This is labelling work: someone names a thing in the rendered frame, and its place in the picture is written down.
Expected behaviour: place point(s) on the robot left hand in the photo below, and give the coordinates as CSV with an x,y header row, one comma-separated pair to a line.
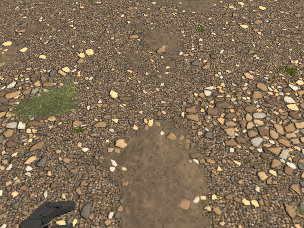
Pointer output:
x,y
47,212

